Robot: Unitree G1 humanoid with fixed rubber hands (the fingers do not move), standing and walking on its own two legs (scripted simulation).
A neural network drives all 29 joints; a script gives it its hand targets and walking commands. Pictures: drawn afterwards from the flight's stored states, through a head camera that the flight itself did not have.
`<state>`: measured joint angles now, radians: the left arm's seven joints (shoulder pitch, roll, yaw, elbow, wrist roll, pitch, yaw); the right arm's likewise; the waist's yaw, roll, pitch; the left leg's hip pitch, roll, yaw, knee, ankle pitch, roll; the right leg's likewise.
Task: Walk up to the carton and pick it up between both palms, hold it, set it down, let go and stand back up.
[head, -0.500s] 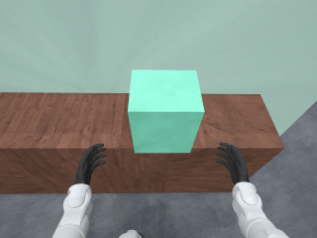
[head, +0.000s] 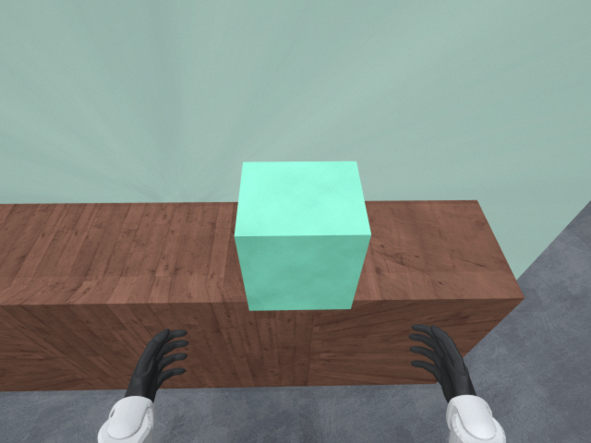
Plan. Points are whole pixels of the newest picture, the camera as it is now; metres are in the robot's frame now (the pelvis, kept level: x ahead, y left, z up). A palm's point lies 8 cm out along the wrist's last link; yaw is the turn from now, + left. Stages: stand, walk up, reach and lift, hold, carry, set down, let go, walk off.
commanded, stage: set down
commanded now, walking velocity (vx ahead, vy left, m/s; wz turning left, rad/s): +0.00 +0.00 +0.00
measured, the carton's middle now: (300, 239) +0.47 +0.02 -0.06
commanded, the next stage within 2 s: let go in 0.54 s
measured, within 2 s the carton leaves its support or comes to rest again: neither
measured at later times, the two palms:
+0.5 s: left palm (136, 424) +0.16 +0.25 -0.07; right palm (465, 422) +0.16 -0.20 -0.07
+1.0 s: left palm (147, 419) +0.16 +0.23 -0.07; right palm (483, 437) +0.15 -0.22 -0.07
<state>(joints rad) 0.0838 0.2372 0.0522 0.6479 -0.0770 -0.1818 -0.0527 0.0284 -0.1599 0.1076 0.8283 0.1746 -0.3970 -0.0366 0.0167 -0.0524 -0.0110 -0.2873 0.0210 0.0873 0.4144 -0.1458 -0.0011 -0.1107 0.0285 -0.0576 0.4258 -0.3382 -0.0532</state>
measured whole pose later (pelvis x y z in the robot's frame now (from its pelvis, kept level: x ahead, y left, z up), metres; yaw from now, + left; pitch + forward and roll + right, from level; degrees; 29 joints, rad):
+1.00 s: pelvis -0.01 +0.01 +0.00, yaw -1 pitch -2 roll +1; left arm 0.17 0.21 0.01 0.53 0.00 0.11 0.00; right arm 0.17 -0.21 0.01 0.71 0.01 -0.17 0.03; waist 0.00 -0.03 0.04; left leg -0.20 0.02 0.11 0.37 -0.12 0.01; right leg -0.03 0.03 -0.04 0.38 -0.31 -0.04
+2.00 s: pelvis +0.01 -0.01 -0.01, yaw +8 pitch -1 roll +1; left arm 0.41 0.21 0.02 0.86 0.02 0.02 0.05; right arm 0.29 -0.21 -0.03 0.88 -0.02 0.02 -0.03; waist 0.03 0.00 0.01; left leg -0.29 -0.04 -0.04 0.51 -0.20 0.00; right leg -0.03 0.00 -0.19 0.46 -0.41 -0.06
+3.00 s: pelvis +0.03 -0.01 -0.01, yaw +9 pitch -2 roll +1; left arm 0.42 0.12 0.02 1.07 0.03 0.01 0.07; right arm 0.28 -0.13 0.00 1.07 -0.01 0.02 -0.07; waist 0.03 0.00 0.05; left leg -0.27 -0.04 -0.05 0.53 -0.23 0.00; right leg 0.01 0.00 -0.20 0.44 -0.42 -0.06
